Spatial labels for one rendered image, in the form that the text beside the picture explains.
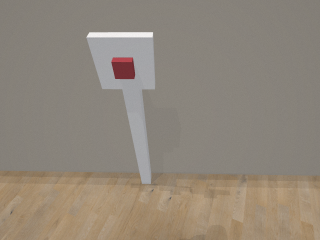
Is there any button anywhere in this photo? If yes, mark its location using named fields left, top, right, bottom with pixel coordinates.
left=111, top=57, right=135, bottom=79

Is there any panel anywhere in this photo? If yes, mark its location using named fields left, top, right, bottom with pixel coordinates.
left=86, top=32, right=156, bottom=184

